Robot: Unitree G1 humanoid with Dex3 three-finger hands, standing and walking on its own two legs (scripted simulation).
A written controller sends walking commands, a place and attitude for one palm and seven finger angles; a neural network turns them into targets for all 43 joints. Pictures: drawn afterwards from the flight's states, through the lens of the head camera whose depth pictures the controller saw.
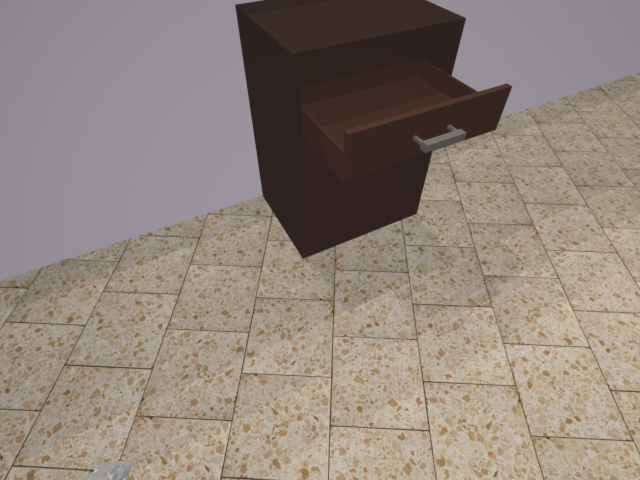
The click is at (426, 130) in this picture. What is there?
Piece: drawer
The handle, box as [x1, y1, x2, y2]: [413, 125, 465, 152]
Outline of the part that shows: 465,132 461,129 457,130 451,125 447,125 447,128 451,131 448,133 423,141 416,135 413,136 413,139 420,145 420,148 424,152 427,152 464,139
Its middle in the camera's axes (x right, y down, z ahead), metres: +0.32 -0.27 +1.05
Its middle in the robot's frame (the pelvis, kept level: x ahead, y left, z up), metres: +0.98 -0.27 -0.11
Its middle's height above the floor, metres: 0.66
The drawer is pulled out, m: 0.26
